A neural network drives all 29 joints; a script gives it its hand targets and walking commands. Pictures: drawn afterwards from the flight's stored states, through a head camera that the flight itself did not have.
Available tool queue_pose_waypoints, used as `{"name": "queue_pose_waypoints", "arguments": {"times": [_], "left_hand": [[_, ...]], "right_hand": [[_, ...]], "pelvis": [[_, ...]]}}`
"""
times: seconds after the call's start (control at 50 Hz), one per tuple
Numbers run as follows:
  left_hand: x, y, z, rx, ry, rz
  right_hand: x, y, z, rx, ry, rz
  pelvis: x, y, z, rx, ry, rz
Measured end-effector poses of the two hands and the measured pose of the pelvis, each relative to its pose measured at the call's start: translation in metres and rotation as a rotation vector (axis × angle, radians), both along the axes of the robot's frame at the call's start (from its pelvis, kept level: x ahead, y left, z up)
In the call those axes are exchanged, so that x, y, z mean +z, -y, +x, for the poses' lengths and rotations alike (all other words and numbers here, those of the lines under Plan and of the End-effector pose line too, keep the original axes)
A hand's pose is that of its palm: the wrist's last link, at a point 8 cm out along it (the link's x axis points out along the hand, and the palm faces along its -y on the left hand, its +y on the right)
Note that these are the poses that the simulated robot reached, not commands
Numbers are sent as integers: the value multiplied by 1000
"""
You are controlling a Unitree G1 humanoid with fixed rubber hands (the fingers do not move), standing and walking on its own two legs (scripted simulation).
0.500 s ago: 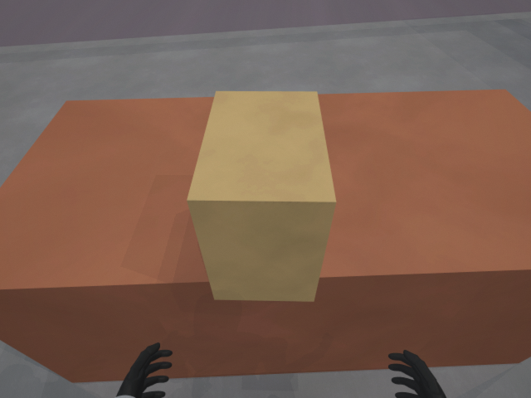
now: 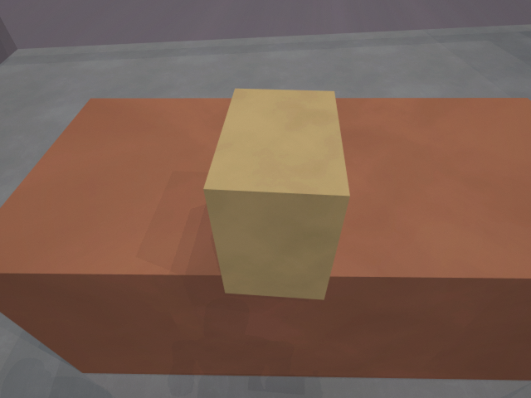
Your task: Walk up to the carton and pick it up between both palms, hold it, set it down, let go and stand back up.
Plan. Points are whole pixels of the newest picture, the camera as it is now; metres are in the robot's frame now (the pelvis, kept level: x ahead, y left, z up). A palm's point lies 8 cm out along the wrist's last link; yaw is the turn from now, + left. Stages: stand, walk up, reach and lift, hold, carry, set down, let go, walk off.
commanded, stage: stand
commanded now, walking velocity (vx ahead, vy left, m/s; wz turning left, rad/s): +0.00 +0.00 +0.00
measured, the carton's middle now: (279, 193) +0.48 +0.00 +0.04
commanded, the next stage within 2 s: none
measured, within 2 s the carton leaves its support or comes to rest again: neither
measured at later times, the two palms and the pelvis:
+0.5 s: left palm out of the picture -0.03 +0.23 -0.13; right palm out of the picture -0.01 -0.23 -0.14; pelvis -0.01 +0.00 +0.00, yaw +1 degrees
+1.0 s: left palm out of the picture -0.06 +0.20 -0.14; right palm out of the picture -0.04 -0.21 -0.15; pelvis -0.02 -0.01 +0.00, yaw +1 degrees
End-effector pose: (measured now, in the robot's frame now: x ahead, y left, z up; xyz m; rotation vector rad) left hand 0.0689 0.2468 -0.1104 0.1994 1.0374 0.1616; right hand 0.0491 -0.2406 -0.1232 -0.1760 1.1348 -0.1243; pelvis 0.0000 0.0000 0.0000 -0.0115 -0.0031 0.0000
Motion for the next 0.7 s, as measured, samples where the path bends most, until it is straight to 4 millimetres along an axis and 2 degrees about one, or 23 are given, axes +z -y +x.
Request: {"name": "queue_pose_waypoints", "arguments": {"times": [0.18, 0.46, 0.6, 0.7], "left_hand": [[-10, 2, -27, 36, -59, -16], [-23, 9, -94, 115, -233, -45], [-28, 20, -114, 128, -293, -67], [-29, 27, -121, 136, -315, -75]], "right_hand": [[-5, -6, -19, -20, -36, -5], [-12, -11, -58, -37, -161, -4], [-15, -19, -72, -45, -208, 18], [-18, -22, -78, -46, -227, 28]], "pelvis": [[0, -4, -4, 9, 6, 0], [2, -5, -12, 22, 12, 1], [2, -2, -17, 27, 12, 0], [2, -1, -18, 28, 13, 2]]}}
